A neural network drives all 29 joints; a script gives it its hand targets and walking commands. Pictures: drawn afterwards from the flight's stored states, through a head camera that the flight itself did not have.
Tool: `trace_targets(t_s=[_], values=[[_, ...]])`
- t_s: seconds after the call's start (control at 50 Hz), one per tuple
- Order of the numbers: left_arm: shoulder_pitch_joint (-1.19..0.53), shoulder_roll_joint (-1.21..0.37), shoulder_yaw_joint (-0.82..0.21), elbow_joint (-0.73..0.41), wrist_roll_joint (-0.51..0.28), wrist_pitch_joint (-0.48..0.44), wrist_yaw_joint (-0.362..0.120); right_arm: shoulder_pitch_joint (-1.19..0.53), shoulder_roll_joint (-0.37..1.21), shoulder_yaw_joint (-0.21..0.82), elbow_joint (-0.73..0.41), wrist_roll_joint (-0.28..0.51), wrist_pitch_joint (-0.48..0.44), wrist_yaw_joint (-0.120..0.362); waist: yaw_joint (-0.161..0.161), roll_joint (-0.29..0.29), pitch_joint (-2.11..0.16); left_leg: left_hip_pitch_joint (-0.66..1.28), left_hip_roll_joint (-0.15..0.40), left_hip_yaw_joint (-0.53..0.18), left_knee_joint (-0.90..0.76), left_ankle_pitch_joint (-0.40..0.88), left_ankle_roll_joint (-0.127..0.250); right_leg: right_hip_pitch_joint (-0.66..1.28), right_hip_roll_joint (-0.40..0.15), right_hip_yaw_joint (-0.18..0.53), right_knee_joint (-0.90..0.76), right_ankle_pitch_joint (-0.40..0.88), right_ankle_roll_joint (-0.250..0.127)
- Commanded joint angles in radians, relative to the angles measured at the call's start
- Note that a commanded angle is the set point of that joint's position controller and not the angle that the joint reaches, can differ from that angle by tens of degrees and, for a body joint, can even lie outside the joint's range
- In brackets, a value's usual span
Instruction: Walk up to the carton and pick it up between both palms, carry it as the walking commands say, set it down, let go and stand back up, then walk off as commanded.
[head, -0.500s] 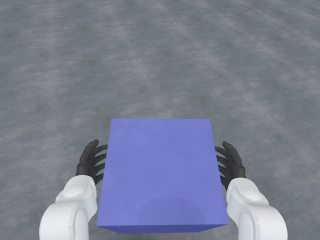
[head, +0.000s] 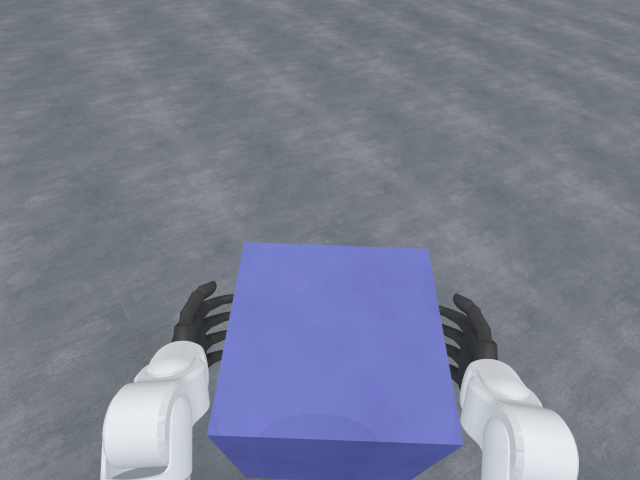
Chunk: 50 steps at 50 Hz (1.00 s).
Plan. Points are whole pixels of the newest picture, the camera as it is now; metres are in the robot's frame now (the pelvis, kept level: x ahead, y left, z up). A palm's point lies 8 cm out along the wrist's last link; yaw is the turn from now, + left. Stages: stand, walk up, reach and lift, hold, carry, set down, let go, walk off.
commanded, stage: carry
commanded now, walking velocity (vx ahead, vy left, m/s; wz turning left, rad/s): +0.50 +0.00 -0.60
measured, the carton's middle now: (330, 371) +0.27 +0.02 +0.02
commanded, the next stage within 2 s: none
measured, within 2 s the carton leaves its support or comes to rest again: neither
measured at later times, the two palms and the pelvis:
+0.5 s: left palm (286, 148) +0.61 +0.12 +0.11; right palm (464, 200) +0.50 -0.16 +0.13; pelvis +0.33 +0.06 +0.03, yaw -22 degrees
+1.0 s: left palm (386, 98) +0.91 -0.07 +0.08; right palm (518, 142) +0.76 -0.33 +0.09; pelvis +0.62 -0.08 +0.02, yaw -34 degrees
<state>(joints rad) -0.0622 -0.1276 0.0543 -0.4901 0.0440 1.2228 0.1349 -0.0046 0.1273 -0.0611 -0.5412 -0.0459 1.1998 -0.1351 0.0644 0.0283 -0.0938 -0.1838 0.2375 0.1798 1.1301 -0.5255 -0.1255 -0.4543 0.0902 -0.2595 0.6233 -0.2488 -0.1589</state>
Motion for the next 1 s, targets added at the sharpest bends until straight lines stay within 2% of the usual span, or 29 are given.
trace_targets(t_s=[0.0,0.04,0.06,0.12,0.18,0.24,0.3,0.32,0.34,0.36,0.38,0.42,0.44,0.46,0.54,0.6,0.68,0.72,0.76,0.78,0.8,0.82,0.84,0.86,0.88,0.92,0.94,0.96,0.98], values=[[-0.418,-0.833,-0.712,-0.166,-0.348,-0.023,-0.117,-0.327,0.789,0.578,-0.054,0.264,-0.016,0.122,-0.008,0.002,-0.311,-0.742,-0.08,-0.23,0.364,-0.041,-0.001,0.77,-0.465,0.811,-0.268,0.636,-0.234],[-0.463,-0.943,-0.745,-0.162,-0.373,-0.056,-0.139,-0.389,0.89,0.602,-0.082,0.285,-0.062,0.134,-0.038,0.032,-0.27,-0.608,-0.024,-0.228,0.104,0.062,-0.001,0.604,-0.397,0.62,-0.29,0.538,-0.108],[-0.473,-0.972,-0.754,-0.194,-0.386,-0.078,-0.153,-0.395,0.937,0.628,-0.102,0.292,-0.086,0.14,-0.039,0.009,-0.259,-0.514,-0.042,-0.173,-0.001,0.106,-0.007,0.53,-0.353,0.52,-0.313,0.517,-0.079],[-0.415,-0.942,-0.743,-0.201,-0.374,-0.111,-0.172,-0.393,0.931,0.65,-0.138,0.277,-0.122,0.133,-0.043,-0.096,-0.234,-0.446,-0.093,-0.103,-0.199,0.279,-0.006,0.49,-0.298,0.443,-0.382,0.448,-0.058],[-0.351,-0.904,-0.724,-0.244,-0.351,-0.13,-0.171,-0.402,0.917,0.7,-0.205,0.302,-0.133,0.131,-0.043,-0.142,-0.231,-0.362,-0.125,-0.058,-0.387,0.488,0.002,0.504,-0.239,0.348,-0.379,0.513,-0.014],[-0.285,-0.853,-0.689,-0.251,-0.315,-0.12,-0.161,-0.404,0.877,0.724,-0.248,0.318,-0.116,0.123,-0.048,-0.207,-0.204,-0.256,-0.148,-0.032,-0.527,0.566,0.022,0.488,-0.226,0.304,-0.346,0.556,0.023],[-0.26,-0.778,-0.678,-0.253,-0.283,-0.093,-0.14,-0.353,0.821,0.706,-0.201,0.322,-0.077,0.121,-0.068,-0.195,-0.233,-0.008,-0.162,0.026,-0.643,0.568,0.018,0.421,-0.188,0.268,-0.165,0.578,0.063],[-0.265,-0.747,-0.675,-0.256,-0.277,-0.081,-0.135,-0.358,0.804,0.701,-0.184,0.328,-0.063,0.119,-0.085,-0.119,-0.283,0.168,-0.201,0.09,-0.735,0.548,0.009,0.356,-0.139,0.221,0.034,0.571,0.077],[-0.302,-0.719,-0.674,-0.265,-0.276,-0.067,-0.134,-0.368,0.795,0.693,-0.175,0.33,-0.052,0.118,-0.106,-0.005,-0.341,0.389,-0.105,0.004,-0.697,0.483,0.025,0.151,-0.106,0.207,0.252,0.376,0.093],[-0.308,-0.718,-0.669,-0.273,-0.281,-0.048,-0.131,-0.394,0.771,0.672,-0.167,0.326,-0.049,0.117,-0.099,0.378,-0.377,0.466,0.259,-0.526,-0.868,0.145,0.18,-0.134,-0.026,0.181,0.526,-0.09,0.149],[-0.343,-0.7,-0.673,-0.261,-0.286,-0.034,-0.13,-0.37,0.769,0.65,-0.13,0.311,-0.039,0.114,-0.086,0.329,-0.343,0.364,0.31,-0.641,-0.974,0.134,0.234,-0.158,-0.071,0.26,0.638,-0.265,0.137],[-0.375,-0.766,-0.673,-0.204,-0.299,-0.022,-0.145,-0.414,0.817,0.642,-0.126,0.306,-0.038,0.118,-0.086,0.092,-0.246,0.207,0.28,-0.432,-0.962,0.236,0.239,-0.147,-0.166,0.306,0.612,-0.169,0.122],[-0.377,-0.805,-0.67,-0.174,-0.301,-0.023,-0.148,-0.426,0.851,0.64,-0.11,0.308,-0.039,0.123,-0.08,0.076,-0.207,0.182,0.243,-0.334,-0.955,0.311,0.22,-0.146,-0.184,0.298,0.542,-0.128,0.128],[-0.387,-0.827,-0.672,-0.174,-0.303,-0.031,-0.154,-0.426,0.879,0.65,-0.107,0.311,-0.043,0.127,-0.077,0.091,-0.217,0.185,0.215,-0.235,-0.935,0.372,0.201,-0.123,-0.186,0.276,0.472,-0.117,0.131],[-0.406,-0.857,-0.684,-0.179,-0.299,-0.054,-0.135,-0.428,0.882,0.646,-0.12,0.32,-0.055,0.136,-0.079,0.155,-0.179,0.269,0.192,-0.065,-0.91,0.531,0.191,-0.18,-0.161,0.192,0.319,-0.051,0.132],[-0.378,-0.843,-0.669,-0.186,-0.292,-0.055,-0.124,-0.438,0.85,0.658,-0.166,0.327,-0.05,0.135,-0.081,0.127,-0.167,0.334,0.175,0.016,-0.888,0.674,0.187,-0.209,-0.143,0.135,0.239,0.023,0.124],[-0.373,-0.799,-0.659,-0.178,-0.277,-0.035,-0.111,-0.413,0.799,0.635,-0.137,0.308,-0.028,0.13,-0.072,0.166,-0.095,0.34,0.155,0.117,-0.879,0.835,0.158,-0.174,-0.11,0.046,0.106,0.081,0.098],[-0.395,-0.809,-0.664,-0.191,-0.285,-0.031,-0.111,-0.461,0.807,0.649,-0.17,0.317,-0.025,0.13,-0.064,0.172,-0.135,0.367,0.131,0.184,-0.778,1.124,0.132,-0.06,-0.045,-0.02,0.044,0.043,0.067],[-0.409,-0.781,-0.663,-0.19,-0.286,-0.023,-0.101,-0.423,0.775,0.616,-0.136,0.304,-0.013,0.125,-0.057,0.255,-0.144,0.379,0.132,0.212,-0.676,1.32,0.116,0.005,0.008,-0.073,0.029,0.01,0.045],[-0.4,-0.771,-0.656,-0.183,-0.287,-0.02,-0.1,-0.417,0.758,0.613,-0.15,0.299,-0.011,0.126,-0.053,0.234,-0.18,0.404,0.12,0.228,-0.549,1.385,0.112,0.061,0.052,-0.106,-0.013,-0.014,0.033],[-0.408,-0.785,-0.653,-0.174,-0.3,-0.016,-0.101,-0.409,0.755,0.599,-0.155,0.292,-0.01,0.119,-0.021,0.198,-0.239,0.347,0.1,0.241,-0.348,1.399,0.091,0.231,0.073,-0.102,-0.109,0.033,0.005],[-0.391,-0.779,-0.647,-0.165,-0.305,-0.009,-0.101,-0.419,0.732,0.576,-0.143,0.292,-0.007,0.115,0.027,0.189,-0.268,0.151,0.071,0.221,-0.118,1.222,0.053,0.444,0.054,0.006,-0.187,0.066,-0.035],[-0.405,-0.775,-0.642,-0.169,-0.308,-0.014,-0.104,-0.456,0.735,0.588,-0.152,0.29,-0.008,0.113,0.04,-0.003,-0.231,-0.232,-0.017,0.117,0.161,0.583,0.025,0.637,-0.141,0.413,-0.223,0.151,-0.123],[-0.402,-0.778,-0.639,-0.128,-0.318,-0.007,-0.108,-0.405,0.73,0.589,-0.127,0.263,0.007,0.111,-0.009,-0.275,-0.274,-0.571,-0.164,-0.044,0.423,0.0,-0.008,0.788,-0.378,0.931,-0.293,0.45,-0.286],[-0.403,-0.79,-0.653,-0.115,-0.338,-0.01,-0.107,-0.361,0.742,0.555,-0.063,0.263,0.002,0.106,-0.004,-0.134,-0.313,-0.69,-0.128,-0.186,0.488,-0.082,-0.004,0.831,-0.447,0.949,-0.28,0.638,-0.294],[-0.453,-0.88,-0.715,-0.124,-0.367,-0.03,-0.13,-0.357,0.831,0.557,-0.034,0.259,-0.033,0.114,-0.022,0.047,-0.258,-0.695,-0.063,-0.237,0.328,0.003,0.007,0.706,-0.415,0.741,-0.246,0.72,-0.2],[-0.5,-0.942,-0.742,-0.156,-0.39,-0.056,-0.142,-0.38,0.898,0.577,-0.052,0.277,-0.062,0.124,-0.038,0.048,-0.254,-0.64,-0.033,-0.253,0.158,0.024,0.015,0.659,-0.381,0.646,-0.242,0.657,-0.139],[-0.486,-0.959,-0.741,-0.174,-0.392,-0.079,-0.154,-0.407,0.916,0.598,-0.093,0.282,-0.089,0.13,-0.044,0.021,-0.252,-0.55,-0.039,-0.199,0.04,0.083,0.012,0.592,-0.338,0.534,-0.256,0.653,-0.093],[-0.458,-0.965,-0.73,-0.166,-0.381,-0.09,-0.163,-0.427,0.93,0.615,-0.111,0.279,-0.103,0.13,-0.046,-0.032,-0.221,-0.488,-0.063,-0.144,-0.036,0.136,0.015,0.511,-0.318,0.481,-0.303,0.629,-0.084]])
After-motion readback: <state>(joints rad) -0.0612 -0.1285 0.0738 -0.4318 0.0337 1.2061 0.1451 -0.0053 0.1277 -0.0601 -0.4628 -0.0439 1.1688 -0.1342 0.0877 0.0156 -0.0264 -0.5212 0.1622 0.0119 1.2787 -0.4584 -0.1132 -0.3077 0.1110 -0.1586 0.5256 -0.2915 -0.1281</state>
